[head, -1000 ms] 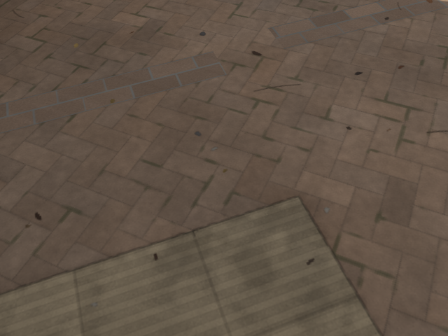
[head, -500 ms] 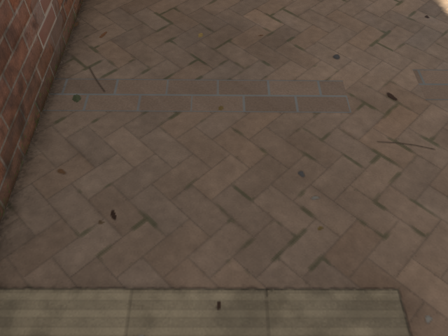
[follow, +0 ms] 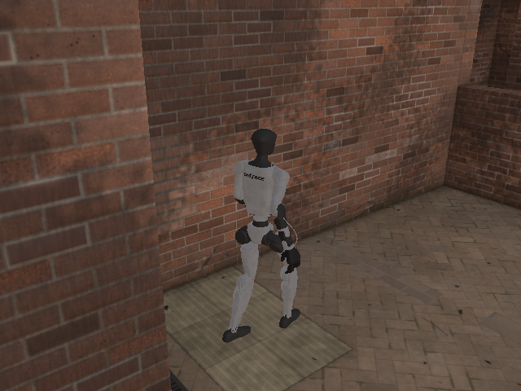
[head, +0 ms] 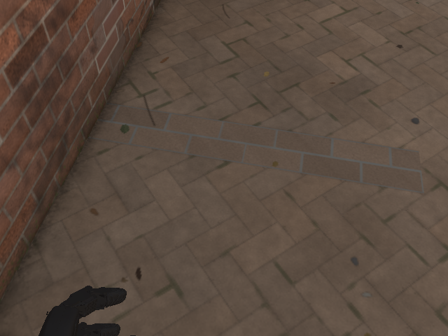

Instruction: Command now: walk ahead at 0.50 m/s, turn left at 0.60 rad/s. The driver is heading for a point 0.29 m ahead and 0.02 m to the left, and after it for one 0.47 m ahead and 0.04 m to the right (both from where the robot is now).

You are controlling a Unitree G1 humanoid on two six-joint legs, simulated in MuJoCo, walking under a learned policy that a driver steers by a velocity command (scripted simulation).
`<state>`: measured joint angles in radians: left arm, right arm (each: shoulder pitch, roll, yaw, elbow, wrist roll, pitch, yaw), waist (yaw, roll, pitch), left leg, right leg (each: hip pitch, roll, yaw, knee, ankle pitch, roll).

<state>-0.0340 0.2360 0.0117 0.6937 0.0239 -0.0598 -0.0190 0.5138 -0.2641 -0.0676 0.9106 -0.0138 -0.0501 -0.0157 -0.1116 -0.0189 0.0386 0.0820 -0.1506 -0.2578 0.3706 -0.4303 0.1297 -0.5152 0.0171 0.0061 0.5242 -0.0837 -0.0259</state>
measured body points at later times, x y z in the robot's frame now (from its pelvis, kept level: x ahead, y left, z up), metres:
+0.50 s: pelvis +0.24 +0.02 +0.01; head +0.27 +0.04 +0.46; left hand +0.16 +0.28 -0.12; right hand +0.51 -0.13 -0.08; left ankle +0.32 +0.15 -0.71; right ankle +0.14 -0.11 -0.72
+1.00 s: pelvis +0.39 +0.06 +0.01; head +0.40 +0.07 +0.46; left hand +0.42 +0.33 -0.12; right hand +0.51 -0.16 -0.13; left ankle +0.33 +0.15 -0.72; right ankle +0.48 -0.02 -0.73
